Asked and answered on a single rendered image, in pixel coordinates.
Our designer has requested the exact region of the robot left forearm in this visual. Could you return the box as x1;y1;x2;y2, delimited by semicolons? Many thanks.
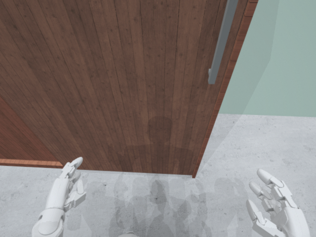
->
32;208;65;237

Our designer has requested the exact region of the right robot hand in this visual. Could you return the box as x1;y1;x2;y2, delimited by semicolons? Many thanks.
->
246;169;311;237

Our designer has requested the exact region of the wardrobe door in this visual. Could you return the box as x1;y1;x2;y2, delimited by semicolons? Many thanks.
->
0;0;249;175
0;95;58;161

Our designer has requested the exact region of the left robot hand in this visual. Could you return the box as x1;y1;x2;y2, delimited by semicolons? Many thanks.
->
45;157;86;212

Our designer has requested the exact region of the handle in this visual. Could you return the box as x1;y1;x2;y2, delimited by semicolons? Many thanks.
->
208;0;238;84

